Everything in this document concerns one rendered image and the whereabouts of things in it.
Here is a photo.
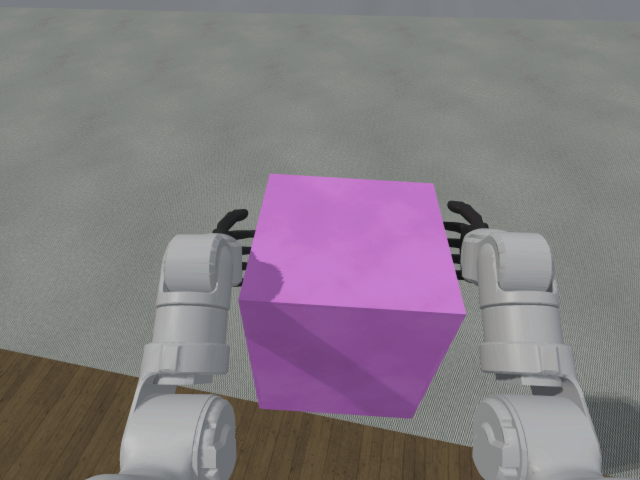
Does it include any carton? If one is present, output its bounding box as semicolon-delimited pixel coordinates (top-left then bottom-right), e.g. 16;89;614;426
238;174;466;419

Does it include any left robot forearm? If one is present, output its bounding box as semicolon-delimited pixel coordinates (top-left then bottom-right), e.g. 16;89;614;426
120;233;242;470

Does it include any robot right hand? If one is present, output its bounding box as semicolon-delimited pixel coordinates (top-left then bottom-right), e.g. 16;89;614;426
443;201;489;283

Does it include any right robot forearm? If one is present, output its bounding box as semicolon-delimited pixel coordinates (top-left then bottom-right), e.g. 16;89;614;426
461;228;602;468

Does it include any robot left hand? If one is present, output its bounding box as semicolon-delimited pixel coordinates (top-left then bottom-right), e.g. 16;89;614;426
212;209;256;287

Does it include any left robot upper arm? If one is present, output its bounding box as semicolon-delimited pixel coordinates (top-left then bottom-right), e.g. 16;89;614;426
86;394;236;480

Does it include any right robot upper arm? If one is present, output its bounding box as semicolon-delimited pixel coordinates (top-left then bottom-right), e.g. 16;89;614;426
472;393;636;480

